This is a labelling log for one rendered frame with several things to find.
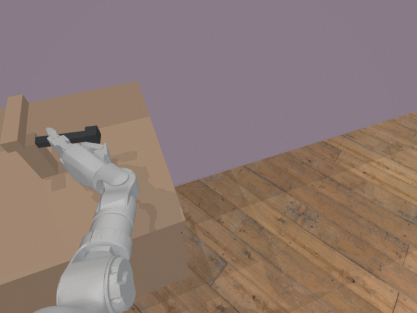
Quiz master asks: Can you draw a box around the counter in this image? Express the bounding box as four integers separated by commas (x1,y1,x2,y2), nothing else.
0,81,189,313

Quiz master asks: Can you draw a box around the left robot upper arm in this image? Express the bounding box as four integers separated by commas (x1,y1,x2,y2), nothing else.
33,255,136,313

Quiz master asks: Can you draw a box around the tap lever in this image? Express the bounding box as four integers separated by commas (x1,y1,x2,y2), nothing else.
35,125,101,148

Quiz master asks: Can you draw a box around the robot left forearm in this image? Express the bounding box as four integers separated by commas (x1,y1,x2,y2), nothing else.
57,163,139,305

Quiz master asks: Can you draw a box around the robot left hand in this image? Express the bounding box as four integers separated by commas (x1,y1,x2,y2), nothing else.
46,127,111,189

